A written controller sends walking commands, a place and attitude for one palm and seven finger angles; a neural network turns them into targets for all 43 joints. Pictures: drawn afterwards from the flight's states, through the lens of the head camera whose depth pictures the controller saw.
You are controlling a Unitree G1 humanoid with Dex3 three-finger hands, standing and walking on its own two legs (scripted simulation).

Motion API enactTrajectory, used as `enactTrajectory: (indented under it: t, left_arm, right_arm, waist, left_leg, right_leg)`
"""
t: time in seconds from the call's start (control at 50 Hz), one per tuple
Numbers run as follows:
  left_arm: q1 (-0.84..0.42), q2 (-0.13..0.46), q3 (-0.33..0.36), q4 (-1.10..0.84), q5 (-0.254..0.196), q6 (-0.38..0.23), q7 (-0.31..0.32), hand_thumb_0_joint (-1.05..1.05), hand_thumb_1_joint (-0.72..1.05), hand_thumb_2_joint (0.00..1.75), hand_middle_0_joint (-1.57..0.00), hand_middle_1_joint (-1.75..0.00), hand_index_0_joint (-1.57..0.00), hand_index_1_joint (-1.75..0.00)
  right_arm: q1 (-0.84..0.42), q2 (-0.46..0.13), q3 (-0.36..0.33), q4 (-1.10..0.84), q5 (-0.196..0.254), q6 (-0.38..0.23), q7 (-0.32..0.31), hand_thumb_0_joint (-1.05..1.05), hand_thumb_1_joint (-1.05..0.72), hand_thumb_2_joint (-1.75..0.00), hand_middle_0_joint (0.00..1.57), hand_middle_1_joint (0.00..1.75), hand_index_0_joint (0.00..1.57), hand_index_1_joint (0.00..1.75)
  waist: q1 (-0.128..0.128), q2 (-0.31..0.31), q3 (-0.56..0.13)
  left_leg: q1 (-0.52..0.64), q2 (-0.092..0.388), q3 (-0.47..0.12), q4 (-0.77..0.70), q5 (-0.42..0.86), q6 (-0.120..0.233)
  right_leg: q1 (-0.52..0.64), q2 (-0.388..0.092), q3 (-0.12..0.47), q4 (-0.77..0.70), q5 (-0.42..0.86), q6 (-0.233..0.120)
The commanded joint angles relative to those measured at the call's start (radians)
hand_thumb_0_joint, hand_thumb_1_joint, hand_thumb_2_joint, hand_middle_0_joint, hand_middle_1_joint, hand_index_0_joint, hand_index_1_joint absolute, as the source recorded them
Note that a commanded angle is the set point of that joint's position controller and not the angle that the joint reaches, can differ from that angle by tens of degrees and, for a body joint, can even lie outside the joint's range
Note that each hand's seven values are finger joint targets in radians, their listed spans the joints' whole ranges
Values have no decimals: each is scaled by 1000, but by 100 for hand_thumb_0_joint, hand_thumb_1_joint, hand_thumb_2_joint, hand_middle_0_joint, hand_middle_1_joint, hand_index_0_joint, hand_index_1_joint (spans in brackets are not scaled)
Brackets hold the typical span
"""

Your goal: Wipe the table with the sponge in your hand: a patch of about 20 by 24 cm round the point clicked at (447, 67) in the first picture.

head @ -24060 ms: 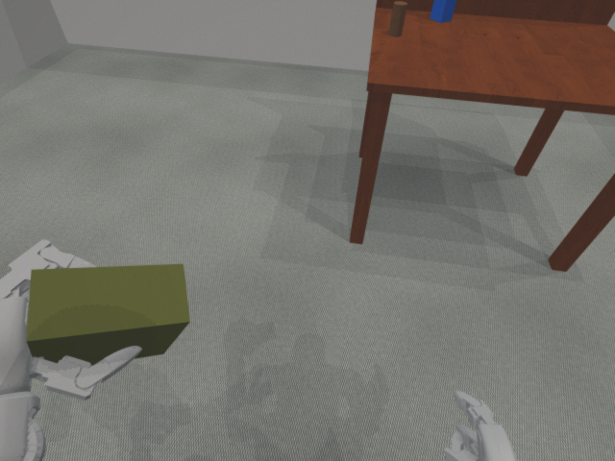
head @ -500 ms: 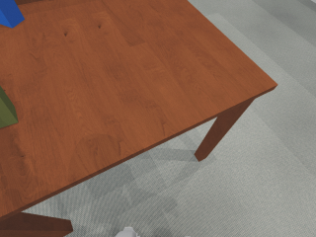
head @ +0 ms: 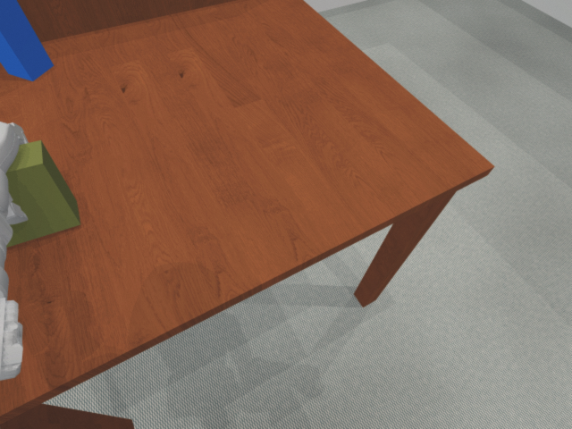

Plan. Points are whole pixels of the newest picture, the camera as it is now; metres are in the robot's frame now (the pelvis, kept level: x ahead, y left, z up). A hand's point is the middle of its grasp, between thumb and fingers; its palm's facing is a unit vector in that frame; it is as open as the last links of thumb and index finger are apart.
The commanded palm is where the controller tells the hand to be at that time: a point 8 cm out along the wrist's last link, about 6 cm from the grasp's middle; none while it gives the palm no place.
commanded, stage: slide across to the middle lane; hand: left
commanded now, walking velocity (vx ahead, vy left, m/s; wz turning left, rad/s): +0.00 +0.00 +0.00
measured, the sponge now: (16, 208) +0.41 +0.39 +0.04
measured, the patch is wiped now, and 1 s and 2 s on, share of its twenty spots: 0.45 0.55 0.60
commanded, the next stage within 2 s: wipe back along the middle lane in 0.14 s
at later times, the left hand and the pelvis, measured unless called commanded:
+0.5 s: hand (33, 182) +0.43 +0.35 +0.08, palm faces -0.14 +0.01 -0.99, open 10.1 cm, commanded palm +0.41 +0.33 +0.12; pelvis +0.00 -0.02 +0.00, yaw +0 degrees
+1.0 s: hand (34, 204) +0.39 +0.34 +0.08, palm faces -0.08 -0.01 -1.00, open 10.1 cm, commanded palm +0.36 +0.32 +0.12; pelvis +0.01 -0.02 +0.01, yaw +0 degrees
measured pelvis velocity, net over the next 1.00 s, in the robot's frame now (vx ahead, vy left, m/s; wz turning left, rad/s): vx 0.01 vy -0.02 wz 0.01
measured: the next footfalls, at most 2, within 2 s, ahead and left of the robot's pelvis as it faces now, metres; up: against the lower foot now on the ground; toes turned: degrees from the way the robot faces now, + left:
none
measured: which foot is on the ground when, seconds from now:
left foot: down 0.00-1.00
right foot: down 0.00-1.00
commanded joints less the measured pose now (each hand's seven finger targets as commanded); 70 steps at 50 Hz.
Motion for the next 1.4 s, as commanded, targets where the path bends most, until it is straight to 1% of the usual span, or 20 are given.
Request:
enactTrajectory:
  t: [0.0, 0.1, 0.16, 0.18, 0.24, 0.28, 0.34, 0.44, 0.48, 0.54, 0.68, 0.72, 1.02, 1.12, 1.18, 1.22, 1.24, 1.28, 1.32, 1.38]
  left_arm:
    - [-345, 291, 30, -160, 13, 15, 34, 0, 10, 130, -120, -160, -120, -160]
    - [-400, 228, -22, -164, 12, 29, 43, 0, 10, 130, -120, -160, -120, -160]
    - [-420, 240, -12, -156, 2, 33, 41, 0, 10, 130, -120, -160, -120, -160]
    - [-439, 202, -47, -159, -1, 34, 38, 0, 10, 130, -120, -160, -120, -160]
    - [-403, 226, -19, -140, 0, 38, 37, 0, 10, 130, -120, -160, -120, -160]
    - [-362, 202, -33, -113, 0, 48, 34, 0, 10, 130, -120, -160, -120, -160]
    - [-304, 233, 5, -121, 1, 49, 36, 0, 10, 130, -120, -160, -120, -160]
    - [-222, 151, -27, -144, -19, 54, 45, 0, 10, 130, -120, -160, -120, -160]
    - [-202, 163, -17, -123, -22, 66, 50, 0, 10, 130, -120, -160, -120, -160]
    - [-175, 172, -4, -140, -22, 73, 56, 0, 10, 130, -120, -160, -120, -160]
    - [-131, 107, -53, -149, -17, 99, 51, 0, 10, 130, -120, -160, -120, -160]
    - [-91, 133, -15, -175, -27, 95, 46, 0, 10, 130, -120, -160, -120, -160]
    - [102, -47, -102, -403, -94, 183, 34, 0, 10, 130, -120, -160, -120, -160]
    - [163, -45, -84, -459, -105, 222, 30, 0, 10, 130, -120, -160, -120, -160]
    - [218, -119, -140, -514, -115, 241, 26, 0, 10, 130, -120, -160, -120, -160]
    - [195, -94, -122, -543, -109, 255, 23, 0, 10, 130, -120, -160, -120, -160]
    - [200, -130, -154, -556, -113, 264, 22, 0, 10, 130, -120, -160, -120, -160]
    - [205, -139, -160, -559, -115, 281, 20, 0, 10, 130, -120, -160, -120, -160]
    - [233, -111, -123, -584, -118, 291, 20, 0, 10, 130, -120, -160, -120, -160]
    - [276, -147, -153, -605, -126, 301, 16, 0, 10, 130, -120, -160, -120, -160]
  right_arm:
    - [98, -194, -65, -53, 2, -14, -7, 0, -90, -90, 20, 30, 20, 30]
    - [105, -190, -69, -38, 1, -26, -4, 0, -90, -90, 20, 30, 20, 30]
    - [113, -191, -71, -25, 3, -28, -10, 0, -90, -90, 20, 30, 20, 30]
    - [111, -187, -68, -25, 3, -31, -9, 0, -90, -90, 20, 30, 20, 30]
    - [115, -187, -70, -19, 1, -32, -10, 0, -90, -90, 20, 30, 20, 30]
    - [105, -186, -65, -25, 3, -28, -8, 0, -90, -90, 20, 30, 20, 30]
    - [100, -188, -65, -33, 2, -24, -5, 0, -90, -90, 20, 30, 20, 30]
    - [78, -182, -70, -47, 5, -23, 3, 0, -90, -90, 20, 30, 20, 30]
    - [70, -187, -67, -49, 9, -21, 4, 0, -90, -90, 20, 30, 20, 30]
    - [58, -185, -68, -51, 12, -21, 8, 0, -90, -90, 20, 30, 20, 30]
    - [30, -181, -64, -61, 17, -23, 11, 0, -90, -90, 20, 30, 20, 30]
    - [17, -182, -67, -70, 15, -23, 12, 0, -90, -90, 20, 30, 20, 30]
    - [-101, -165, -60, -137, 32, -28, 17, 0, -90, -90, 20, 30, 20, 30]
    - [-134, -163, -55, -151, 33, -30, 15, 0, -90, -90, 20, 30, 20, 30]
    - [-153, -152, -50, -170, 34, -33, 19, 0, -90, -90, 20, 30, 20, 30]
    - [-170, -156, -46, -168, 33, -30, 16, 0, -90, -90, 20, 30, 20, 30]
    - [-168, -149, -45, -175, 34, -32, 17, 0, -90, -90, 20, 30, 20, 30]
    - [-179, -150, -43, -173, 34, -32, 13, 0, -90, -90, 20, 30, 20, 30]
    - [-196, -151, -39, -183, 32, -33, 11, 0, -90, -90, 20, 30, 20, 30]
    - [-205, -144, -33, -189, 35, -37, 10, 0, -90, -90, 20, 30, 20, 30]
  waist:
    - [1, 81, -326]
    - [-21, 98, -310]
    - [-28, 81, -331]
    - [-36, 89, -315]
    - [-19, 100, -337]
    - [-16, 68, -302]
    - [12, 66, -342]
    - [11, 23, -322]
    - [11, -16, -284]
    - [25, 10, -288]
    - [19, -23, -249]
    - [43, 4, -276]
    - [68, -10, -220]
    - [83, -27, -214]
    - [82, -24, -202]
    - [85, -8, -196]
    - [77, -15, -190]
    - [75, -38, -167]
    - [96, -37, -180]
    - [89, -58, -164]
  left_leg:
    - [318, -4, -30, -53, 485, 6]
    - [344, -1, -36, -59, 458, 5]
    - [349, -2, -34, -56, 461, 7]
    - [342, -3, -32, -60, 447, 6]
    - [351, -7, -29, -62, 455, 6]
    - [306, -11, -19, -67, 419, 10]
    - [300, -14, -15, -67, 448, 10]
    - [289, -15, -1, -66, 448, 17]
    - [243, -20, 3, -75, 397, 20]
    - [249, -24, 9, -81, 403, 21]
    - [236, -27, 17, -85, 363, 25]
    - [251, -27, 19, -87, 398, 24]
    - [329, -20, 1, -120, 439, 17]
    - [341, -21, -10, -131, 446, 13]
    - [356, -21, -12, -130, 450, 11]
    - [362, -18, -20, -137, 447, 9]
    - [365, -20, -21, -139, 434, 8]
    - [363, -20, -20, -143, 405, 8]
    - [359, -21, -23, -151, 403, 8]
    - [357, -24, -17, -153, 386, 8]
  right_leg:
    - [66, 50, -29, -20, 305, -76]
    - [28, 52, -28, -29, 270, -77]
    - [45, 49, -22, -29, 290, -75]
    - [32, 48, -24, -30, 283, -75]
    - [56, 48, -19, -31, 290, -77]
    - [69, 46, -20, -33, 294, -76]
    - [118, 43, -16, -23, 336, -77]
    - [141, 42, -14, -26, 380, -69]
    - [153, 39, -11, -33, 372, -66]
    - [174, 36, -8, -30, 385, -67]
    - [170, 33, -6, -38, 374, -65]
    - [200, 30, 0, -35, 412, -70]
    - [202, 32, -26, -54, 373, -75]
    - [220, 33, -31, -56, 359, -77]
    - [220, 34, -39, -55, 352, -74]
    - [213, 34, -36, -58, 337, -78]
    - [211, 35, -42, -55, 319, -75]
    - [205, 34, -45, -62, 306, -75]
    - [226, 34, -40, -65, 306, -79]
    - [240, 33, -44, -65, 312, -75]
